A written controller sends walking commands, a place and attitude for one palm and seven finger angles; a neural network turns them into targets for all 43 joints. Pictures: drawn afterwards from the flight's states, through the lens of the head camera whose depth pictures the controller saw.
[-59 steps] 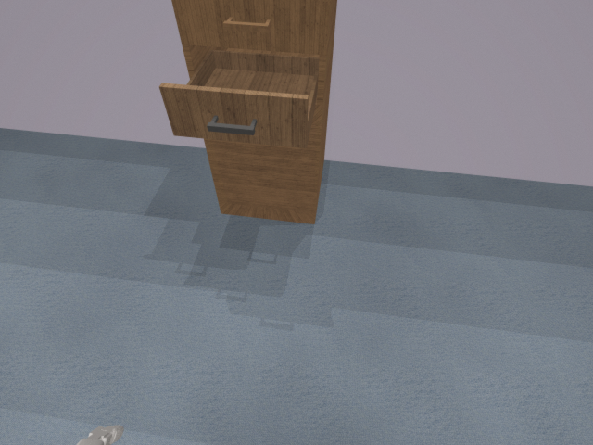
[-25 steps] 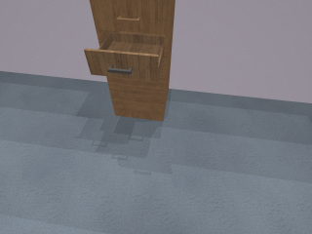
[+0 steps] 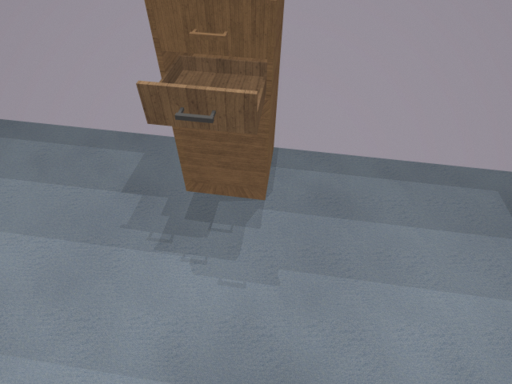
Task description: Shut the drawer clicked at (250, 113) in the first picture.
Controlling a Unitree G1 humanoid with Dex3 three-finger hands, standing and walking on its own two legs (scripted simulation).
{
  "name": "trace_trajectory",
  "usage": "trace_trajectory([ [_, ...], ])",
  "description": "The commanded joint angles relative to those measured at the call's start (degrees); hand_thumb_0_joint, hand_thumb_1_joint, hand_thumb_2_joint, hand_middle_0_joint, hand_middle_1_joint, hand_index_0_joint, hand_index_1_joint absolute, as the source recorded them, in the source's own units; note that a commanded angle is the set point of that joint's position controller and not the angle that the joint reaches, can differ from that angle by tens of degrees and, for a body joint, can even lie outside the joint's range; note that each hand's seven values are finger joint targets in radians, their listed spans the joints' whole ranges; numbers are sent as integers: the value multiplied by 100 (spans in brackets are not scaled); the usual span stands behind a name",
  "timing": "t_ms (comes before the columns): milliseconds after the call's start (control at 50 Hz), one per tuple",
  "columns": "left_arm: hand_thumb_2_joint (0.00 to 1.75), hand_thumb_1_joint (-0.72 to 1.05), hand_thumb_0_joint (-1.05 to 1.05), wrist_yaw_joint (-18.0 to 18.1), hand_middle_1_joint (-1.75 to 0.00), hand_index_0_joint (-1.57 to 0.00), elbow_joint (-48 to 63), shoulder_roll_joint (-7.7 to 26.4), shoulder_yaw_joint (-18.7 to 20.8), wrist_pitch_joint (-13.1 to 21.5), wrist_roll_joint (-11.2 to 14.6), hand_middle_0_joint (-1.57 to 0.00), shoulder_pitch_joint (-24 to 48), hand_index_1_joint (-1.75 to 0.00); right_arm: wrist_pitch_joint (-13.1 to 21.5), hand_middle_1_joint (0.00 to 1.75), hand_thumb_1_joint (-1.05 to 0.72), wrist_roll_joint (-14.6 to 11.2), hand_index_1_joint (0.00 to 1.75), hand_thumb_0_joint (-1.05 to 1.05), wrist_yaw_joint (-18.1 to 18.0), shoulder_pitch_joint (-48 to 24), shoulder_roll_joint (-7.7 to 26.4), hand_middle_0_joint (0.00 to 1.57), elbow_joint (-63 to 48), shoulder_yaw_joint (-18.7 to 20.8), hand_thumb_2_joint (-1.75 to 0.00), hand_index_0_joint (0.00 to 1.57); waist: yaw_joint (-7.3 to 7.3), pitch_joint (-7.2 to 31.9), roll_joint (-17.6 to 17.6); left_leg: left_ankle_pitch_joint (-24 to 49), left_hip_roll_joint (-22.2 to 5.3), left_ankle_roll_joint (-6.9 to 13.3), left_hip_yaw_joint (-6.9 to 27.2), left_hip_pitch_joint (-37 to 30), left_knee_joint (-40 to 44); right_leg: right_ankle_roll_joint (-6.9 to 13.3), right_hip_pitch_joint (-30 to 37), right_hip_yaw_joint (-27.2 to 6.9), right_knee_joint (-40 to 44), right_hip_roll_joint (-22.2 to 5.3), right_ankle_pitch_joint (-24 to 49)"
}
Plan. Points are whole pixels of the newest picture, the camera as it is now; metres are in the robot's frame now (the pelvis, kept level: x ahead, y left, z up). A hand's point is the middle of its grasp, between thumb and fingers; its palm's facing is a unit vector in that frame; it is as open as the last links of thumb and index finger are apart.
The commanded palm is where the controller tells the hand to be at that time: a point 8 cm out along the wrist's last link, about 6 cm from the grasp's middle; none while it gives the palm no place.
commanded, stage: look at it before walking up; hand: left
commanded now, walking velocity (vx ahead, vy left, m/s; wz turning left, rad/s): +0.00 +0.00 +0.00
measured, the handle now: (196, 114) +0.90 +0.25 -0.09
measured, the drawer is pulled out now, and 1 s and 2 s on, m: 0.24 0.24 0.24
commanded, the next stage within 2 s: walk to a spot facing it in 0.26 s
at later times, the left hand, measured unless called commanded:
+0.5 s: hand out of the picture +0.05 +0.23 -0.17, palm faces +0.02 -0.96 -0.28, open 7.4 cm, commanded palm none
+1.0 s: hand out of the picture +0.12 +0.30 -0.18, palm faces +0.26 -0.95 -0.16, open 7.4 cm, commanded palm none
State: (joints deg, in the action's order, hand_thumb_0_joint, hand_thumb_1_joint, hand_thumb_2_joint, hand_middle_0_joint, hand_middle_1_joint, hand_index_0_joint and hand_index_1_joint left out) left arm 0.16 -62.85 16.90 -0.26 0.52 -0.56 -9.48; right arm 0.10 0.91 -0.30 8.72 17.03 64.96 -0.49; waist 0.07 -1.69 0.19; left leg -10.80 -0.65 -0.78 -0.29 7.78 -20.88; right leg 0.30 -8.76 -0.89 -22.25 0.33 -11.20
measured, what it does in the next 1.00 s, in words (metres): walks ahead: left foot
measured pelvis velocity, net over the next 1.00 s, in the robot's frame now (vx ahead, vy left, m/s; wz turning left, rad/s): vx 0.13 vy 0.12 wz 0.23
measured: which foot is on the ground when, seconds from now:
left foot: down 0.00-0.48, up 0.50-0.72, down 0.74-1.00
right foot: down 0.00-0.74, up 0.76-1.00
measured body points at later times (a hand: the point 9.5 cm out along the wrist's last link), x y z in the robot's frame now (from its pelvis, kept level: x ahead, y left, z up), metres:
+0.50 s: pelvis +0.01 +0.00 +0.00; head +0.01 +0.00 +0.45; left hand +0.05 +0.28 -0.15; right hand +0.06 -0.27 -0.15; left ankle +0.01 +0.13 -0.74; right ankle +0.01 -0.11 -0.75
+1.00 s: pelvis +0.13 +0.12 +0.00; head +0.15 +0.14 +0.45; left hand +0.11 +0.35 -0.17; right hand +0.15 -0.10 -0.15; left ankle +0.08 +0.15 -0.75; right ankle +0.18 -0.02 -0.66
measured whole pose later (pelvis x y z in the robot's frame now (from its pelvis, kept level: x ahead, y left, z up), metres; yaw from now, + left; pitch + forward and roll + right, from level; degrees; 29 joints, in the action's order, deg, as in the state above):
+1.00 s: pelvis +0.13 +0.12 +0.00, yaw +13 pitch +0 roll +0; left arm -0.4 -60.2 11.4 3.5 0.7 -1.7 -13.8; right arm 4.5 0.8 -1.3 21.3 5.8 62.4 0.6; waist -0.2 -2.3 2.7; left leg -14.1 4.1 5.8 -5.4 4.7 -18.3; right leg -2.0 -33.4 2.9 -65.2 -5.2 -13.2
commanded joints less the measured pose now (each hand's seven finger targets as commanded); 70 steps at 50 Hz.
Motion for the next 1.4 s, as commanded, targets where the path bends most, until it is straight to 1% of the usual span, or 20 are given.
trace_trajectory([
  [0, 90, 90, 0, 89, -30, -20, 352, 1089, 208, 120, -7, -20, 113, -30, 138, 30, -90, -27, 30, 0, -48, -151, 1048, 20, -334, 206, -90, 20, 5, 131, 65, 294, -596, 168, 501, 93, 373, 119, -113, -572, 495, -660, 226],
  [340, 90, 90, 0, 90, -30, -20, 310, 1070, 195, 124, -8, -20, 51, -30, 156, 30, -90, -30, 30, 0, -52, -147, 1049, 20, -322, 201, -90, 20, -2, 206, -75, 429, -617, 181, 506, 16, 421, 107, -35, -551, 459, -653, 421],
  [400, 90, 90, 0, 95, -30, -20, 175, 591, 145, -6, -29, -20, -436, -30, 30, 30, -90, 9, 30, 0, -5, 238, 483, 20, -233, 89, -90, 20, -70, 141, 150, -725, -421, 188, 409, 456, 47, 55, 42, -479, 374, -690, -1088],
  [500, 90, 90, 0, 98, -30, -20, 361, 1072, 448, -19, -93, -20, -1139, -30, -46, 30, -90, 23, 30, 0, 63, -13, 468, 20, -742, 248, -90, 20, -402, -507, 1185, -1982, -117, 163, -74, 2445, -2680, 946, 303, -2043, 1586, -2160, -3057],
  [600, 90, 90, 0, 94, -30, -20, 600, 867, 521, 222, -142, -20, -740, -30, 77, 30, -90, -22, 30, 0, 261, 142, 93, 20, -930, 311, -90, 20, -91, -510, 658, -1531, -495, 142, -202, 1996, -2562, 853, -9, -508, 1124, -2061, -1259],
  [680, 90, 90, 0, 41, -30, -20, 567, 744, 576, 175, -94, -20, -726, -30, 165, 30, -90, 12, 30, 0, 221, 1334, 49, 20, -665, 364, -90, 20, 390, -142, 290, -624, -49, 169, -837, -125, -991, 370, -944, 630, -340, -1530, -1117],
  [700, 90, 90, 0, -13, -30, -20, 644, 411, 510, 147, -69, -20, -742, -30, 201, 30, -90, 35, 30, 0, 171, 2101, 443, 20, -465, 494, -90, 20, 669, 87, -930, -1376, -370, 320, 31, -857, -411, 138, -1582, 1040, -2087, -1033, -1187],
  [720, 90, 90, 0, -67, -30, -20, 958, -47, 434, 106, -37, -20, -562, -30, 246, 30, -90, 88, 30, 0, 96, 2662, 988, 20, -398, 637, -90, 20, 804, -10, -2541, -2086, -1937, 821, 2812, -988, 858, -222, -3089, 1097, -4091, -251, -2502],
  [740, 90, 90, 0, -56, -30, -20, 1133, -6, 419, 123, -99, -20, -201, -30, 222, 30, -90, 46, 30, 0, 14, 2627, 1051, 20, -377, 615, -90, 20, 718, -60, -1622, -2172, -2314, 1154, 3541, -736, 1301, -87, -3526, 208, -4817, -414, -2194],
  [760, 90, 90, 0, -65, -30, -20, 1034, 85, 479, 142, -125, -20, -206, -30, 214, 30, -90, 11, 30, 0, 2, 2127, 731, 20, -488, 534, -90, 20, 436, -229, -789, -2453, -2054, 1115, 2968, -235, 1272, 13, -3346, -2, -4972, -729, -1481],
  [800, 90, 90, 0, -134, -30, -20, 725, -50, 481, 153, -144, -20, -498, -30, 357, 30, -90, -10, 30, 0, -50, 1383, 168, 20, -699, 390, -90, 20, 71, -334, -365, -1401, -1571, 902, 2045, 305, 1222, -67, -2979, 12, -4956, -882, -407],
  [860, 90, 90, 0, -87, -30, -20, 471, -230, 415, 111, -132, -20, -903, -30, 530, 30, -90, -41, 30, 0, -122, 1598, -32, 20, -529, 337, -90, 20, -46, -76, -449, 1756, -1248, 701, 1020, -357, 886, -202, -2838, 174, -4626, -787, -107],
  [920, 90, 90, 0, -30, -30, -20, 429, -291, 390, 94, -103, -20, -831, -30, 570, 30, -90, -51, 30, 0, -171, 1852, -77, 20, -364, 349, -90, 20, -34, 171, -181, 3242, -1253, 826, 669, -1082, 710, -229, -3026, 277, -4377, -671, -159],
  [1100, 90, 90, 0, -22, -30, -20, 643, -589, 340, 62, -65, -20, 157, -30, 500, 30, -90, 31, 30, 0, -281, 2191, -473, 20, -44, 248, -90, 20, 160, -671, -621, 4520, -1024, 580, -161, -1130, 574, -33, -2903, 833, -2577, -313, 213],
  [1200, 90, 90, 0, 36, -30, -20, 430, -441, 417, 70, -101, -20, -708, -30, 404, 30, -90, -7, 30, 0, -324, 1828, -134, 20, -126, 373, -90, 20, -274, -268, -489, 5550, -1300, 560, -390, -839, -756, 300, -1152, 877, -1636, 96, 323],
  [1240, 90, 90, 0, 38, -30, -20, 236, -261, 507, 116, -143, -20, -1588, -30, 374, 30, -90, -62, 30, 0, -326, 1520, -50, 20, -262, 407, -90, 20, -693, -21, -392, 4817, -1111, 453, -494, -213, -2155, 473, 50, 769, -1034, 68, 849],
  [1260, 90, 90, 0, 78, -30, -20, 166, 116, 583, 203, -173, -20, -2019, -30, 364, 30, -90, -111, 30, 0, -287, 1590, -214, 20, -346, 401, -90, 20, -803, 427, 431, 2708, -573, 238, -679, 713, -3963, 1005, 975, -479, -833, -920, 2859],
  [1280, 90, 90, 0, 99, -30, -20, 187, 369, 642, 226, -52, -20, -2252, -30, 395, 30, -90, -152, 30, 0, -272, 1688, -452, 20, -461, 380, -90, 20, -615, 922, 1083, -2244, 390, -14, -715, 1811, -5738, 1855, 1553, -2567, -304, -2349, 5487],
  [1300, 90, 90, 0, 169, -30, -20, 370, 355, 646, 173, 33, -20, -1854, -30, 324, 30, -90, -141, 30, 0, -340, 1533, -370, 20, -541, 390, -90, 20, -472, 818, 425, -2322, 120, 69, 172, 1808, -5940, 2141, 1141, -2511, -56, -2481, 5593],
  [1380, 90, 90, 0, 221, -30, -20, 782, -110, 482, 153, 18, -20, -560, -30, -7, 30, -90, -2, 30, 0, -181, 1114, -512, 20, -556, 351, -90, 20, 94, 200, -29, -1195, -413, -90, 200, 1566, -5392, 1304, -936, -1410, 704, -1587, 2369],
])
